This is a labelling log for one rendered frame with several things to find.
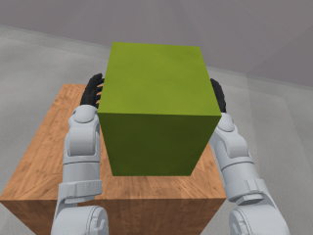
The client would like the robot left forearm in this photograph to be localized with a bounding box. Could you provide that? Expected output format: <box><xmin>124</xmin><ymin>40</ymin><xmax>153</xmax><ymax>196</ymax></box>
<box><xmin>51</xmin><ymin>105</ymin><xmax>103</xmax><ymax>235</ymax></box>

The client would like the robot right forearm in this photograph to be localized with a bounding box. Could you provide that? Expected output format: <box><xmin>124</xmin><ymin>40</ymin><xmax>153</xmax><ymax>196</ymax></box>
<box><xmin>208</xmin><ymin>113</ymin><xmax>291</xmax><ymax>235</ymax></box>

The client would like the right robot hand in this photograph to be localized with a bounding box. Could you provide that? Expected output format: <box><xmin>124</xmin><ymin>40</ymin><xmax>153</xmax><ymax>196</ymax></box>
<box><xmin>210</xmin><ymin>78</ymin><xmax>227</xmax><ymax>114</ymax></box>

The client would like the carton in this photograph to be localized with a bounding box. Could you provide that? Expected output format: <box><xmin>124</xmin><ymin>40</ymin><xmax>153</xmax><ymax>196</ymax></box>
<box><xmin>97</xmin><ymin>41</ymin><xmax>222</xmax><ymax>176</ymax></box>

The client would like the left robot upper arm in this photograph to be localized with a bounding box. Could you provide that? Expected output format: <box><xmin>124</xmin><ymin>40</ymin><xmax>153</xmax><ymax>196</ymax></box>
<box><xmin>51</xmin><ymin>205</ymin><xmax>110</xmax><ymax>235</ymax></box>

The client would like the left robot hand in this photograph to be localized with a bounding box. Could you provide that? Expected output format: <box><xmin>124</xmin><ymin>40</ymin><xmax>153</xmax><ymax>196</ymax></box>
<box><xmin>79</xmin><ymin>73</ymin><xmax>105</xmax><ymax>109</ymax></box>

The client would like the pedestal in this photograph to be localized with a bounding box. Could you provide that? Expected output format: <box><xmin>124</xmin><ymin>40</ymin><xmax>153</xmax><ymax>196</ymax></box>
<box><xmin>0</xmin><ymin>83</ymin><xmax>227</xmax><ymax>235</ymax></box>

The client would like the right robot upper arm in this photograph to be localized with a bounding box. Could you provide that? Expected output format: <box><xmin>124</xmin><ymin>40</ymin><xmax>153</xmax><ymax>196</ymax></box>
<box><xmin>229</xmin><ymin>204</ymin><xmax>290</xmax><ymax>235</ymax></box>

